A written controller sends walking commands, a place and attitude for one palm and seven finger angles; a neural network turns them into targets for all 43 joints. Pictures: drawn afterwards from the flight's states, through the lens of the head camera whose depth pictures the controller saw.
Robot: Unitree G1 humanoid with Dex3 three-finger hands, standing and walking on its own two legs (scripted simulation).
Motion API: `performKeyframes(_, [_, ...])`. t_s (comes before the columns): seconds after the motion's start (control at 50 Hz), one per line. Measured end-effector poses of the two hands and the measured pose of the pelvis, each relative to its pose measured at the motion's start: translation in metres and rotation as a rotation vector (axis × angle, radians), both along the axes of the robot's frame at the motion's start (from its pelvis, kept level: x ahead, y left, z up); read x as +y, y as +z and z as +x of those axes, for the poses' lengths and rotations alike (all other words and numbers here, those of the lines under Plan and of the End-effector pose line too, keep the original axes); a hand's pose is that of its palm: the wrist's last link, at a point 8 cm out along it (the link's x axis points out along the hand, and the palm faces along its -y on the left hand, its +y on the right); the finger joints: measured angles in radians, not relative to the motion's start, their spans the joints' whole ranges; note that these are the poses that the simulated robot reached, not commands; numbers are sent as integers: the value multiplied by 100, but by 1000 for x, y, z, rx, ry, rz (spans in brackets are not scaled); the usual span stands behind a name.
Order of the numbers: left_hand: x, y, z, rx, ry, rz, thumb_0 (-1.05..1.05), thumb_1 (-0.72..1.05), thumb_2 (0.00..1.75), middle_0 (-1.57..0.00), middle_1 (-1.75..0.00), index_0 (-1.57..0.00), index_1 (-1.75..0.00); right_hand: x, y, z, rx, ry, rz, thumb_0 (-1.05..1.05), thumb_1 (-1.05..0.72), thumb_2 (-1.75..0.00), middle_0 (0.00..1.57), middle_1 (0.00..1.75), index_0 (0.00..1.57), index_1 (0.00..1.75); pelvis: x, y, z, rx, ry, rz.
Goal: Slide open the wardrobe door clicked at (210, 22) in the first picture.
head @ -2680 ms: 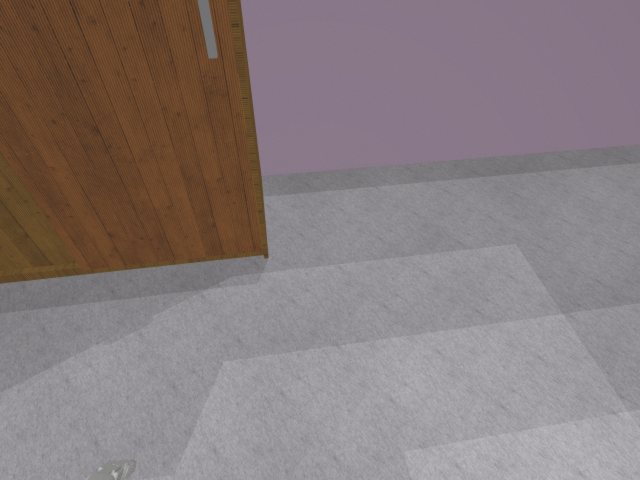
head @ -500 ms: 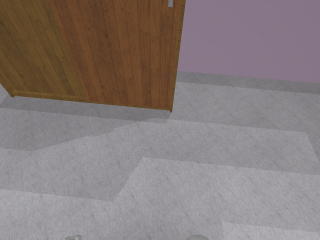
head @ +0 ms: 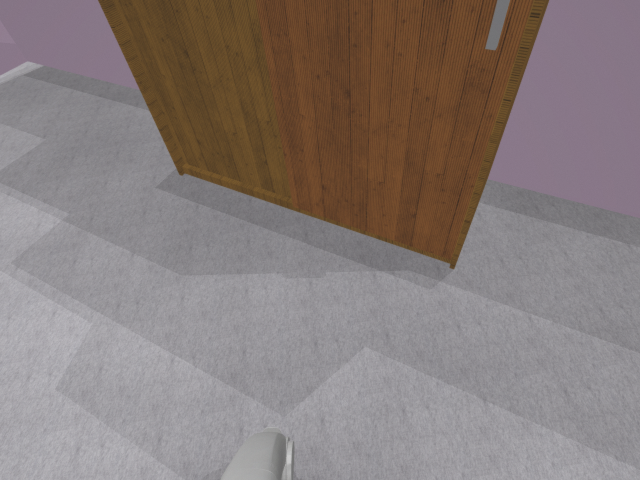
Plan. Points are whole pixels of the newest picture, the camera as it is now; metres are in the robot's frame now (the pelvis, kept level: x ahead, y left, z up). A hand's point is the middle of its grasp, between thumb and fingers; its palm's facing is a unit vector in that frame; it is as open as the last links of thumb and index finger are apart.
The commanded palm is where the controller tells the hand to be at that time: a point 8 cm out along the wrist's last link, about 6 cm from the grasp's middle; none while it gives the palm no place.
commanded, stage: walk to a spot facing it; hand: right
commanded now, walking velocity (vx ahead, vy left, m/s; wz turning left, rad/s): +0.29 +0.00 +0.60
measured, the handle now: out of the picture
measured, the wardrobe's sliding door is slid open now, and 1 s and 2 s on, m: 0.00 0.00 0.00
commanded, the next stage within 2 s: none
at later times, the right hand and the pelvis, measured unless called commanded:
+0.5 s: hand (453, 378) +0.31 -0.18 -0.18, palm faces -0.24 +0.95 -0.22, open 7.3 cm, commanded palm none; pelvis +0.21 +0.01 -0.01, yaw +17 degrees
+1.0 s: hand (386, 260) +0.54 -0.08 -0.17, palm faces -0.58 +0.78 -0.23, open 7.4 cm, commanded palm none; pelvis +0.34 +0.02 -0.01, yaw +37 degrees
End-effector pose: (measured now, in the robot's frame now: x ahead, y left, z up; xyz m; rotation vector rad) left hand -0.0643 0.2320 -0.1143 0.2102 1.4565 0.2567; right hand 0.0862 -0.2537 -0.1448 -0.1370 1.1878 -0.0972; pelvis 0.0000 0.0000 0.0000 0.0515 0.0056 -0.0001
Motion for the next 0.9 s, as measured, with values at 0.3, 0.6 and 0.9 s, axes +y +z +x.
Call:
performKeyframes(0.3, [5,-31,81,69,250,-63,1,90,90,-20,-30,-20,-30,79,-16,198,-84,242,11,0,-90,-90,20,30,20,30,28,-22,126,-16,177,-14])
performKeyframes(0.6, [20,-3,394,-501,101,37,1,90,90,-20,-30,-20,-30,-1,-15,267,89,215,-77,0,-91,-90,20,30,20,30,-10,-19,259,-8,363,-32])
performKeyframes(0.9, [4,-10,310,-244,468,49,0,92,90,-21,-30,-21,-30,72,8,431,27,503,-49,1,-91,-90,19,30,20,30,-3,-1,326,-20,570,-26])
